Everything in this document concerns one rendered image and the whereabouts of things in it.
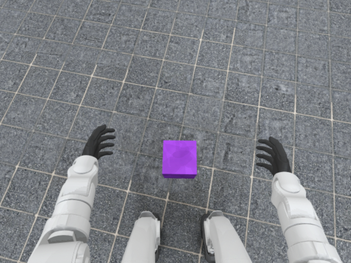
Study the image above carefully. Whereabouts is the carton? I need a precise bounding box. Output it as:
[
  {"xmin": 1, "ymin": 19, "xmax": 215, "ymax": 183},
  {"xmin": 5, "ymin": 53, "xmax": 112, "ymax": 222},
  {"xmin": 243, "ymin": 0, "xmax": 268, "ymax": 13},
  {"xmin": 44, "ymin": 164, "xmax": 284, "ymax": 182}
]
[{"xmin": 162, "ymin": 140, "xmax": 197, "ymax": 179}]

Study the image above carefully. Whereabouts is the robot right forearm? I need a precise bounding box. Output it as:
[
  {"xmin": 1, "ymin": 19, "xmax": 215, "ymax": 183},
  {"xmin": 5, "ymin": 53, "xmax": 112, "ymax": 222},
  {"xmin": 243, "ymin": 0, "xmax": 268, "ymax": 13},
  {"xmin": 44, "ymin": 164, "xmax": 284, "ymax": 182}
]
[{"xmin": 271, "ymin": 172, "xmax": 342, "ymax": 263}]

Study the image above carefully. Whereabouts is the robot right foot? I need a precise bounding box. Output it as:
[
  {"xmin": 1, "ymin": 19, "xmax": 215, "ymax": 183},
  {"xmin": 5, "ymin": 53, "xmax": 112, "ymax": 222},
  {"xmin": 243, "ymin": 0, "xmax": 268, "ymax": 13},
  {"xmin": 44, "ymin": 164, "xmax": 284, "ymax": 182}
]
[{"xmin": 200, "ymin": 214, "xmax": 216, "ymax": 263}]

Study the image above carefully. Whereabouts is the robot right thigh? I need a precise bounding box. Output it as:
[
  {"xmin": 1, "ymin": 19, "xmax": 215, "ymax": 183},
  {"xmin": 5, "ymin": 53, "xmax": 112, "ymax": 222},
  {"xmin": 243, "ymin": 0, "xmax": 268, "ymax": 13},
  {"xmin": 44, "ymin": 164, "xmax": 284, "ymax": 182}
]
[{"xmin": 204, "ymin": 216, "xmax": 252, "ymax": 263}]

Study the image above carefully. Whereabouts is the right robot hand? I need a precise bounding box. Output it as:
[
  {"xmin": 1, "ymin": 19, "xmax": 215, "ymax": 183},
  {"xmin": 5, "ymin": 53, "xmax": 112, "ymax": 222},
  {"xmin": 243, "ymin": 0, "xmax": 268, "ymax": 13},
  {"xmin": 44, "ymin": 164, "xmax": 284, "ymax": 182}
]
[{"xmin": 256, "ymin": 136, "xmax": 292, "ymax": 177}]

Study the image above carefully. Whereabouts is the left robot upper arm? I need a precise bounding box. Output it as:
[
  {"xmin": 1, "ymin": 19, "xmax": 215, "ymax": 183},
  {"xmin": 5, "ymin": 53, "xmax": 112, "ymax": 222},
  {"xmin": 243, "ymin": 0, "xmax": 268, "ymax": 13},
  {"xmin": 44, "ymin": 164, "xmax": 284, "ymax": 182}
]
[{"xmin": 30, "ymin": 241, "xmax": 90, "ymax": 263}]

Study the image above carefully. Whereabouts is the robot left forearm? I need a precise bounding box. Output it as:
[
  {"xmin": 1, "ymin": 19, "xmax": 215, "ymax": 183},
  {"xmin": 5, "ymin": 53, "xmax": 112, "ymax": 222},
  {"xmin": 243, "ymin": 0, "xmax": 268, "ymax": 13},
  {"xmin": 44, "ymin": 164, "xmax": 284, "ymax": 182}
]
[{"xmin": 27, "ymin": 155, "xmax": 99, "ymax": 263}]

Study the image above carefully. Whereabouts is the left robot hand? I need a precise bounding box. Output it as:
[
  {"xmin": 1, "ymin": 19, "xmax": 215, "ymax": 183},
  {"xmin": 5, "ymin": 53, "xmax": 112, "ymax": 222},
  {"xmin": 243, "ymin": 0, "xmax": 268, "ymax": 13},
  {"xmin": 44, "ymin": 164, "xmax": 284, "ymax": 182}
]
[{"xmin": 82, "ymin": 124, "xmax": 115, "ymax": 160}]

